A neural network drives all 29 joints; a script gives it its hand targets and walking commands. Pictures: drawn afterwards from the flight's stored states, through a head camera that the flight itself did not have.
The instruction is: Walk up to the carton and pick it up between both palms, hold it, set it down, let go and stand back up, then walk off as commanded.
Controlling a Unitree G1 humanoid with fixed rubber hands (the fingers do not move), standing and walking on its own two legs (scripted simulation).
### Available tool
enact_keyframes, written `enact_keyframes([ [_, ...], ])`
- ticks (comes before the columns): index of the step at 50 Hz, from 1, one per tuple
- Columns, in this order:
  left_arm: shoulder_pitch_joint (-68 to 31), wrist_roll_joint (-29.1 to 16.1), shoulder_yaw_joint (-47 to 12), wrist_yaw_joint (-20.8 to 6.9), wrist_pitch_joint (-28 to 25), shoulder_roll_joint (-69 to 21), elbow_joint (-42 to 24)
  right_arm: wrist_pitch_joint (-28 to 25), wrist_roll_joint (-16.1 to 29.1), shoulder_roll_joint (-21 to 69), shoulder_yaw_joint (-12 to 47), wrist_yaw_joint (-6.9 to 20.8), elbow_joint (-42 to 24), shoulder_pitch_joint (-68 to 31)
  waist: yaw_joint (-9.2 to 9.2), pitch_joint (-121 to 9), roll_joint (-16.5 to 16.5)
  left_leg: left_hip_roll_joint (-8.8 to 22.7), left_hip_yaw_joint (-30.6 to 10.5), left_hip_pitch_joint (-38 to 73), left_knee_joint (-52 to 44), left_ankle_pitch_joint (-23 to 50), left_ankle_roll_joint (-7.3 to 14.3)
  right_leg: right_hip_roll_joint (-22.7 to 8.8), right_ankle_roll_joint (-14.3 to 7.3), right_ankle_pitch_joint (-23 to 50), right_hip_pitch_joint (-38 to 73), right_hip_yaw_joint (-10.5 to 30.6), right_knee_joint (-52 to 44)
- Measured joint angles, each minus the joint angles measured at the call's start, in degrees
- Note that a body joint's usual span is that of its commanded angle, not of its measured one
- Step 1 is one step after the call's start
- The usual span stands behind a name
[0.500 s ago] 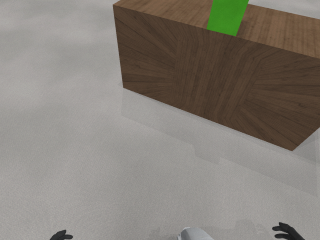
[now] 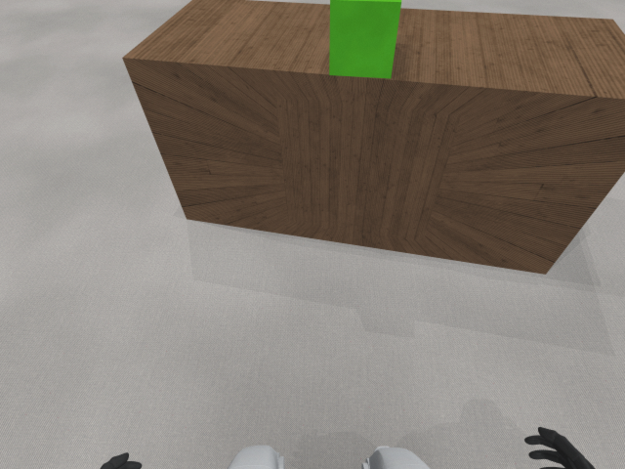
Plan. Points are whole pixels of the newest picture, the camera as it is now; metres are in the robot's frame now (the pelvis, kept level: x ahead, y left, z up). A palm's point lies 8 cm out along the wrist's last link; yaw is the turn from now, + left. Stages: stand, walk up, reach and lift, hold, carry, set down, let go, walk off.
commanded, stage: walk up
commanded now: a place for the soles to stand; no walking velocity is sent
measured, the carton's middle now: (365, 24) +1.17 -0.14 +0.07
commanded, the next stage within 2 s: none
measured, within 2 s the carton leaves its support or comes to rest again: neither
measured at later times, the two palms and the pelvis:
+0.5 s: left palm (103, 386) +0.25 +0.33 -0.08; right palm out of the picture +0.07 -0.26 -0.07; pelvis +0.10 +0.06 +0.01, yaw -12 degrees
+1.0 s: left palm (119, 319) +0.37 +0.35 -0.10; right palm (501, 420) +0.19 -0.23 -0.08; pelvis +0.21 +0.08 -0.01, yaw -16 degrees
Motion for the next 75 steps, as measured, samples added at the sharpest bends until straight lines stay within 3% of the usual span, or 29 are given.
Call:
enact_keyframes([
  [4, 0.0, 0.0, 0.0, 0.0, 0.0, 0.0, 0.0, -0.1, -0.1, 0.0, 0.0, 0.0, 0.0, 0.2, -0.03, -0.1, 0.1, 0.0, -0.2, -1.1, -10.2, 1.7, 0.0, 0.0, 0.2, -1.4, 0.7, 1.8, 0.0],
  [7, 0.0, 0.0, 0.0, 0.0, 1.1, 0.0, 0.1, -2.0, -0.4, 0.1, 0.0, 0.0, 0.0, 1.7, -0.06, -0.1, -0.5, -0.1, 1.6, -0.2, -13.9, 11.0, 0.0, 0.1, -0.8, -6.4, -0.3, 3.8, 3.9],
  [12, -0.2, 0.0, 0.0, 0.1, 1.7, 0.5, 0.0, -1.9, -0.9, 0.3, 0.0, -0.2, 0.0, 6.3, -0.04, -0.3, -2.4, -0.1, 6.1, 2.6, -15.8, 7.8, 0.8, 0.4, -0.8, -4.5, -6.5, 4.6, 15.2],
  [17, -0.2, 0.0, 0.0, 0.1, 1.6, 1.6, 0.0, -2.0, -0.7, 0.3, 0.0, -0.3, 0.0, 9.7, -0.03, -0.3, -3.7, -0.1, 8.2, 6.3, -19.2, 7.4, 1.3, 0.4, -0.2, 0.4, -8.2, 4.6, 15.2],
  [22, -0.3, 0.0, 0.0, 0.1, 1.6, 1.7, 0.0, -2.1, -0.5, 0.4, 0.0, -0.3, 0.0, 9.9, 0.0, -0.3, -4.3, -0.1, 10.6, 9.7, -20.5, 5.5, 1.3, -0.2, 0.1, 0.7, -8.4, 3.9, 14.1],
  [27, -0.2, 0.0, 0.0, 0.1, 0.5, 1.8, -0.1, -1.4, -0.5, 0.4, 0.0, -0.3, 0.0, 9.9, 0.04, -0.3, -4.3, -0.1, 13.0, 11.8, -19.9, 2.6, 1.3, -1.2, -0.8, -1.3, -6.0, 1.4, 2.4],
  [30, -0.3, 0.0, 0.0, 0.1, -1.4, 1.2, 0.0, 0.4, -0.3, 0.5, 0.0, -0.3, 0.1, 9.5, 0.11, 0.7, -2.0, 1.7, 9.6, 9.9, -11.3, 1.7, 1.3, 0.2, -0.7, 2.3, -3.4, -0.7, 0.6],
  [34, 0.9, 0.0, 0.0, 0.6, -1.3, 0.9, 0.0, 1.3, 0.0, 0.8, 0.0, -0.2, 0.0, 6.6, 0.05, 0.7, -1.6, 0.2, 4.0, 3.6, 2.2, 2.1, 1.3, 0.4, -0.8, -0.1, -0.4, 0.0, 0.6],
  [40, 1.0, 0.0, 0.0, 0.9, -1.4, 0.8, 0.0, 0.9, 0.0, 0.4, 0.0, -0.1, 0.0, 3.7, 0.0, 0.6, 0.4, 0.2, -0.5, -3.2, 1.3, 6.4, 1.3, 0.4, -0.3, -2.1, 2.4, 0.6, 0.6],
  [46, 1.0, 0.0, 0.0, 0.9, -1.1, 0.8, 0.0, 0.4, 0.0, 0.3, 0.0, 0.1, -0.1, 3.9, -0.04, 0.4, 1.5, 0.2, -0.5, -2.4, -12.5, 6.7, 1.3, 0.5, -0.2, -4.6, 3.0, 0.7, 0.7],
  [47, 0.9, 0.0, 0.0, 0.9, -0.8, 0.9, 0.0, -0.4, 0.0, 0.3, 0.0, 0.1, -0.1, 4.2, -0.03, 0.5, 1.3, 0.1, -0.2, -1.6, -14.8, 9.5, 1.2, 0.4, -0.3, -5.3, 2.8, 0.9, 1.6],
  [49, 0.9, 0.0, 0.0, 0.9, 0.6, 0.8, 0.2, -2.0, -0.4, 0.4, 0.0, 0.0, 0.0, 4.7, -0.08, 0.7, -0.4, -0.4, 1.9, -1.5, -13.4, 10.9, 0.8, 0.3, -1.7, -7.4, 0.8, 3.0, 7.3],
  [53, 0.3, 0.0, 0.0, 0.9, 1.1, 0.7, 0.1, -2.0, -0.4, 0.5, 0.0, -0.3, 0.0, 7.1, -0.04, 0.6, -2.2, -0.4, 4.6, 0.8, -14.6, 8.7, 0.8, 0.7, -1.5, -6.5, -4.7, 3.3, 16.3],
  [62, 0.0, 0.0, 0.0, 0.9, 0.8, 1.3, 0.1, -2.0, -0.2, 0.5, 0.0, -0.6, 0.0, 10.4, 0.0, 0.5, -3.8, -0.4, 5.7, 5.7, -17.1, 6.4, 0.8, -0.3, -0.2, -1.8, -9.9, 2.8, 16.0],
  [66, 0.0, 0.0, 0.0, 0.9, 0.7, 1.3, 0.1, -2.1, -0.2, 0.5, 0.0, -0.6, 0.0, 10.3, 0.01, 0.1, -3.9, -0.4, 6.4, 7.2, -17.1, 4.5, 0.8, -1.7, -0.2, -1.9, -9.3, 1.5, 10.4],
  [69, 0.0, 0.0, 0.0, 0.9, -0.3, 1.3, 0.1, -1.5, -0.2, 0.5, 0.0, -0.6, 0.0, 10.2, 0.03, 0.1, -3.9, -0.4, 6.7, 7.5, -15.6, 2.7, 0.7, -1.8, -0.6, 0.9, -6.0, 0.7, 1.7],
  [71, -0.1, 0.0, 0.0, 0.9, -1.1, 0.7, 0.1, -0.3, 0.0, 0.5, 0.0, -0.7, 0.1, 9.7, 0.07, 0.6, -2.0, 0.9, 4.6, 6.0, -10.4, 2.0, 0.8, -0.7, -0.6, 1.4, -5.4, -0.9, 2.8],
  [75, 0.3, 0.0, 0.0, 1.0, -1.0, 0.0, 0.2, 0.9, 0.3, 0.7, 0.0, -0.9, 0.0, 6.9, 0.03, 0.6, -1.6, 0.3, 2.8, 0.6, 1.7, 1.2, 0.7, -0.6, -1.1, -0.6, -3.4, -1.0, 3.1],
])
